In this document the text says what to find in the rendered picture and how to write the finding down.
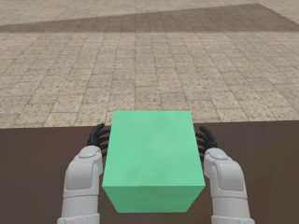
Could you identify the carton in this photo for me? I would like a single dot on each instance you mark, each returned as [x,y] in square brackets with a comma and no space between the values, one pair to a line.
[153,163]

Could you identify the robot left forearm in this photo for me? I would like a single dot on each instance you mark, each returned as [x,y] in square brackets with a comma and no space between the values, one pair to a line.
[81,188]

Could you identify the robot right hand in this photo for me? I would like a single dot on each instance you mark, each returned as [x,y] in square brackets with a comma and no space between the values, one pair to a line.
[209,141]

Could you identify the robot left hand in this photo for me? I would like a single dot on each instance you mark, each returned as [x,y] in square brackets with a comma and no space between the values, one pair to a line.
[96,141]

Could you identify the robot right forearm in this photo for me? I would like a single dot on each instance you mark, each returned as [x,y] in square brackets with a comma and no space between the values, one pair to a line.
[227,188]

